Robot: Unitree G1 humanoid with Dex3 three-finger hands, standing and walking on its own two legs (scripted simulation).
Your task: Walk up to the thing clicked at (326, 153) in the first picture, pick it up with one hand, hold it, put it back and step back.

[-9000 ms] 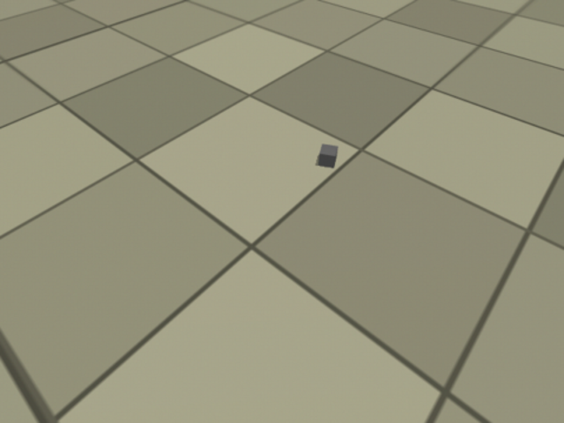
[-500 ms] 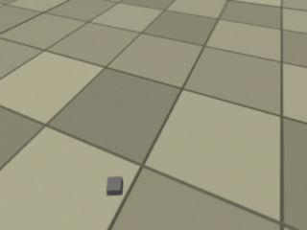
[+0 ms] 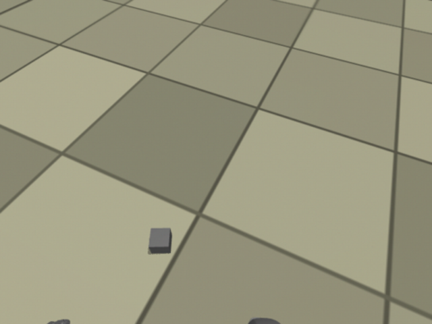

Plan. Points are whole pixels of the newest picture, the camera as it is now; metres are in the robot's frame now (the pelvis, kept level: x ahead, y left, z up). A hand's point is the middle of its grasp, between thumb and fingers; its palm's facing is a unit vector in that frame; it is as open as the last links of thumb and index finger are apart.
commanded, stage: walk up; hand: left
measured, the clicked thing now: (160, 240) +0.53 +0.25 -0.71
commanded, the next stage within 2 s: none
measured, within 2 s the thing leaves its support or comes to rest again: neither
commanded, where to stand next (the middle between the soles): +0.10 +0.01 m, yaw -2 degrees
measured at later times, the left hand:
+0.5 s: hand out of the picture +0.08 +0.28 -0.16, palm faces -0.04 -0.92 -0.38, open 7.4 cm
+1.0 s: hand out of the picture +0.03 +0.26 -0.14, palm faces -0.05 -0.92 -0.39, open 7.4 cm
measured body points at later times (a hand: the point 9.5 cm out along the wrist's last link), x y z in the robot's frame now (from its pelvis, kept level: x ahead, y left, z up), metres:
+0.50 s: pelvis +0.00 +0.00 -0.01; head +0.06 +0.02 +0.44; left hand +0.08 +0.33 -0.13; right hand +0.13 -0.30 -0.11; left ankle +0.13 +0.12 -0.72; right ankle -0.05 -0.12 -0.66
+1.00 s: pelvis -0.03 -0.01 +0.01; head -0.01 -0.01 +0.45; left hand +0.03 +0.31 -0.11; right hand +0.02 -0.33 -0.12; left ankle +0.00 +0.11 -0.72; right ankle -0.06 -0.13 -0.69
